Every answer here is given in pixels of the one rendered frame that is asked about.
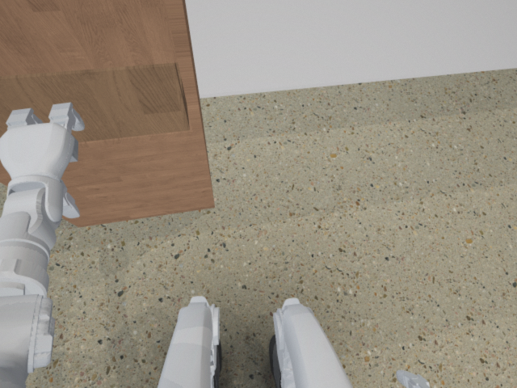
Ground robot right thigh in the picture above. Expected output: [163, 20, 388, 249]
[273, 304, 353, 388]

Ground robot left thigh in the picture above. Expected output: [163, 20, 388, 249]
[158, 302, 220, 388]

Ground robot right hand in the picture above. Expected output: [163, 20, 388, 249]
[396, 370, 430, 388]

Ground robot left hand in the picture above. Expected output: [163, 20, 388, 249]
[0, 103, 85, 218]

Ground left robot upper arm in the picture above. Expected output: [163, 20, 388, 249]
[0, 294, 55, 388]

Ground left robot forearm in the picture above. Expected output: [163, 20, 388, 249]
[0, 175, 64, 297]

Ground drawer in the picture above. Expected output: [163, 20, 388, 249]
[0, 62, 190, 142]

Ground handle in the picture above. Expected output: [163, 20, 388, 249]
[69, 134, 78, 162]

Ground robot thigh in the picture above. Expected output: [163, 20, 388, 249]
[158, 302, 220, 388]
[273, 304, 353, 388]

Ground cabinet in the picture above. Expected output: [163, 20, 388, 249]
[0, 0, 215, 227]

